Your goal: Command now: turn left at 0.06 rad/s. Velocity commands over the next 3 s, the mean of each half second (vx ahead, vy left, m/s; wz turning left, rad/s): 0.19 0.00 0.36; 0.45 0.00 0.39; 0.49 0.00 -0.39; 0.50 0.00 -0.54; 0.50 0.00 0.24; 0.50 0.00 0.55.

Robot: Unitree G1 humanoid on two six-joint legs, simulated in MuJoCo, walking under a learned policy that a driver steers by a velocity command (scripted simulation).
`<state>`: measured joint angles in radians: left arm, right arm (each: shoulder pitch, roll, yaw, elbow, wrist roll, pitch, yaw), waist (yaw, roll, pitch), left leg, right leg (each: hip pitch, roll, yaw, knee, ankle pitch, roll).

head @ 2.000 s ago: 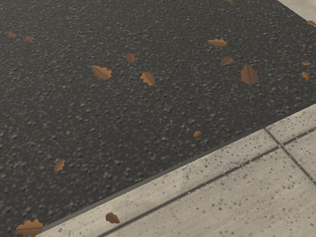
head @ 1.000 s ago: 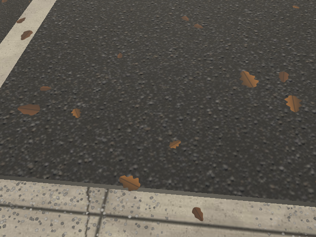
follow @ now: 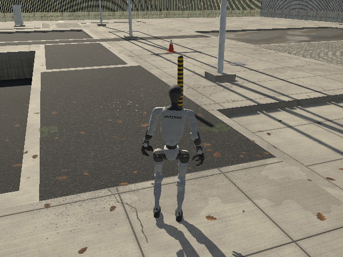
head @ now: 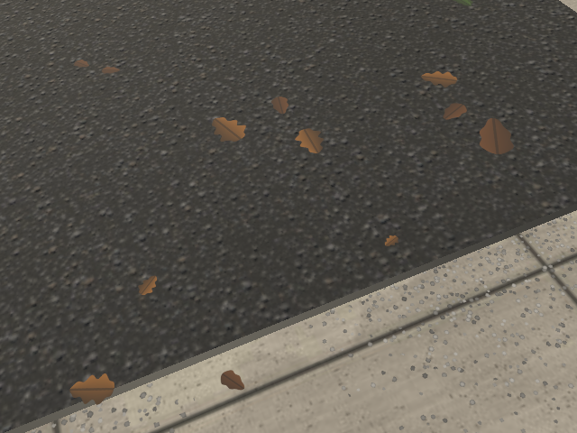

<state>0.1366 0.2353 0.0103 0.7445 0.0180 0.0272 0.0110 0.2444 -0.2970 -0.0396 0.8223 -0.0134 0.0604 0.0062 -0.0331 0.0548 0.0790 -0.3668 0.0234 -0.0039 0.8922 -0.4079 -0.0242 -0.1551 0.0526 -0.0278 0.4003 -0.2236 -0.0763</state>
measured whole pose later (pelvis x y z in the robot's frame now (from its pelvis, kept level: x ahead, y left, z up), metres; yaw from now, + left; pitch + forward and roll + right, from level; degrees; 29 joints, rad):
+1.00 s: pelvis +0.32 +0.14 -0.02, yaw +27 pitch +0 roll +0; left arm 0.19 0.29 0.04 0.79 0.02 -0.05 -0.02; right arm 0.33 -0.30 -0.04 0.87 -0.03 -0.06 0.01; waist -0.02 0.02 0.07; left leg -0.24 -0.08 -0.07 1.15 -0.37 0.08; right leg -0.37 0.07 -0.03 0.54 -0.17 -0.08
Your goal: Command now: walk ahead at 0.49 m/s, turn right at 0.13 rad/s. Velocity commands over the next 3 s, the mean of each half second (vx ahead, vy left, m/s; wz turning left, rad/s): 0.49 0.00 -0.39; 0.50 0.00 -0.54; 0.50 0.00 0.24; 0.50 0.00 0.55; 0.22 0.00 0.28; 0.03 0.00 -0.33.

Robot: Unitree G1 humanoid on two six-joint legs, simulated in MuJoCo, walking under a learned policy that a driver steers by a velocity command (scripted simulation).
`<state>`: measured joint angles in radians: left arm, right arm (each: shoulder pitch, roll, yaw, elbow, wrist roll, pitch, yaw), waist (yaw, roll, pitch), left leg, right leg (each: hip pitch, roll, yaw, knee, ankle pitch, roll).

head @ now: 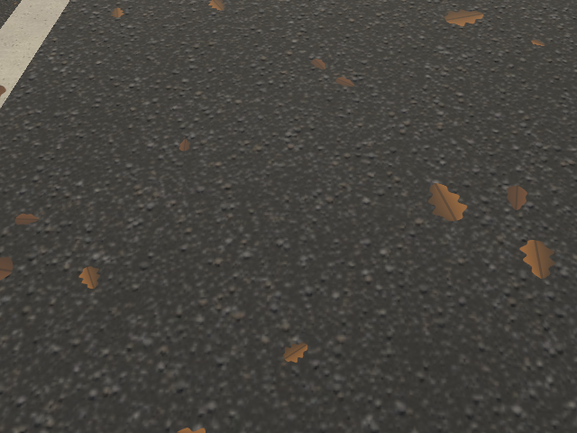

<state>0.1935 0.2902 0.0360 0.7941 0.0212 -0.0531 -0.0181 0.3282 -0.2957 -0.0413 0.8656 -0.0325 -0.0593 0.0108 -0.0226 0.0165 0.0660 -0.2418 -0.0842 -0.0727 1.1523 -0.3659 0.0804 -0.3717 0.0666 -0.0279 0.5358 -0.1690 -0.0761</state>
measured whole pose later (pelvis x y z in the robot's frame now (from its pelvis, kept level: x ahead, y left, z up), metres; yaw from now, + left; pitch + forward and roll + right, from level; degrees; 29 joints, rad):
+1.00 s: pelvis +0.49 -0.11 -0.01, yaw -33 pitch +1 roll +0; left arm 0.11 0.27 0.05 0.73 0.03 -0.01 -0.02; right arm 0.35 -0.25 -0.03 0.84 -0.01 -0.05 0.00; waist -0.05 0.01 0.07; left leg -0.30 0.09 0.06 1.20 -0.39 0.00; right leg -0.40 0.09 -0.07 0.60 -0.22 -0.12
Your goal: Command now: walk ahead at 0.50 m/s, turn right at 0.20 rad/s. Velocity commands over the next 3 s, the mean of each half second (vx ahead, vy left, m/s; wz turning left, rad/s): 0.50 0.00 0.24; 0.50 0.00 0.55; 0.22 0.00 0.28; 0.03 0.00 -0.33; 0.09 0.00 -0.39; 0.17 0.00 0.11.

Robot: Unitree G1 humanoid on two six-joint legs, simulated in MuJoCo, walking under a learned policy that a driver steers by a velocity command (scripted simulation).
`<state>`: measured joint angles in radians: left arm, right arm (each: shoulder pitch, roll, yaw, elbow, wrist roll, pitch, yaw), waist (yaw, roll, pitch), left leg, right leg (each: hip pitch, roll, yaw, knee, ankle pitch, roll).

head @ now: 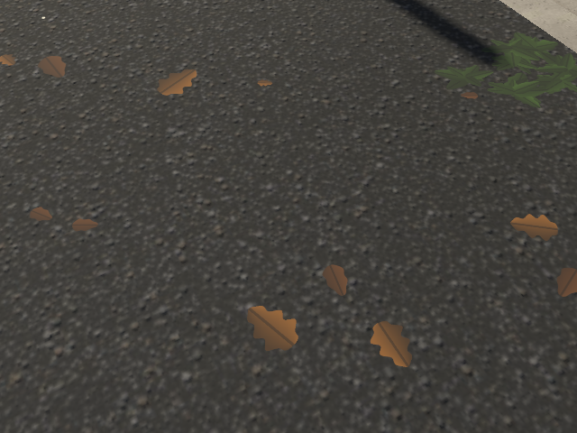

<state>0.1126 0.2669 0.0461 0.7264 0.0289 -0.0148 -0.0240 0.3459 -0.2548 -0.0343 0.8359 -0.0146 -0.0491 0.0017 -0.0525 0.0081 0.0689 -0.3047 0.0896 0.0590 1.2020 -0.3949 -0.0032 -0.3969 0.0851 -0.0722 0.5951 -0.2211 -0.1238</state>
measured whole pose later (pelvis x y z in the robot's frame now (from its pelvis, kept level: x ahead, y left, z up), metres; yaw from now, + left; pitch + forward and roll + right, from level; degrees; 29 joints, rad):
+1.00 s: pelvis +0.55 +0.09 +0.00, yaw +30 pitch +2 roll +0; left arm 0.05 0.26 0.00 0.68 0.04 -0.07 0.00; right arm 0.43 -0.31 -0.08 0.85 0.00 -0.04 0.00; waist -0.09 0.00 0.04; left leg -0.07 -0.15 -0.22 0.67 -0.49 0.09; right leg -0.47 0.01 0.00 0.56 -0.10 -0.02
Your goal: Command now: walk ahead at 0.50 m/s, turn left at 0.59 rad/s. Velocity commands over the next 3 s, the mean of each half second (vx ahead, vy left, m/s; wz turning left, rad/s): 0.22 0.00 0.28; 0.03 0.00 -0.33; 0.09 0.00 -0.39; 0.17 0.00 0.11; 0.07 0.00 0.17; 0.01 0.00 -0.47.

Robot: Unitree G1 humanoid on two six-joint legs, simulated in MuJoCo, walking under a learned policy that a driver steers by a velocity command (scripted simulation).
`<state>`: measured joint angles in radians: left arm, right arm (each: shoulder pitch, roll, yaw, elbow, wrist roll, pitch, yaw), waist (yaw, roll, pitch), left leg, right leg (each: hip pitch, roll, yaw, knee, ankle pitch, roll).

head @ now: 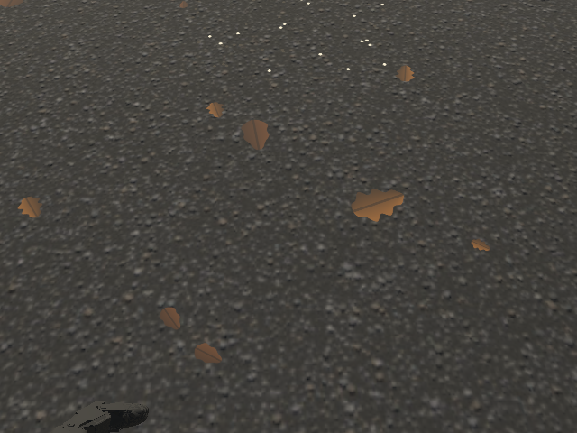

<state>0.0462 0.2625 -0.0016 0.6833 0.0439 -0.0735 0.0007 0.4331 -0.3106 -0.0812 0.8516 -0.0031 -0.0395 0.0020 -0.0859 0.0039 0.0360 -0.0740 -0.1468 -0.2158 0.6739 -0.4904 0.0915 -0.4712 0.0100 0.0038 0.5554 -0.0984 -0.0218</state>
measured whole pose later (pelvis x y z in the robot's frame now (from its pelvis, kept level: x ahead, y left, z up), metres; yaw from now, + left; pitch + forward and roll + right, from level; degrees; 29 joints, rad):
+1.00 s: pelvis +0.14 -0.02 +0.02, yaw -7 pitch +1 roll +2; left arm 0.30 0.26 0.07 0.85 0.01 0.04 0.01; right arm 0.15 -0.28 -0.06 0.85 -0.02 0.05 -0.03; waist 0.02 0.02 0.04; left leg -0.48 -0.03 -0.02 1.00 -0.36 -0.02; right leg -0.23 0.07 0.07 0.43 -0.21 -0.08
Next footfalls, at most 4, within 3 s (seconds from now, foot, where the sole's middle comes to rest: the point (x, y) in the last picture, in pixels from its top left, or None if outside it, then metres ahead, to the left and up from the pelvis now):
0.40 left None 0.25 0.10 -0.76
0.80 right None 0.18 -0.10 -0.76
1.28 left None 0.24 0.09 -0.76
1.62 right None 0.18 -0.12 -0.76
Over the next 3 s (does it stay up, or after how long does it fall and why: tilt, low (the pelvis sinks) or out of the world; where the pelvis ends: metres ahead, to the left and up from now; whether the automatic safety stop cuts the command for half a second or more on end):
stays up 0.40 0.05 0.02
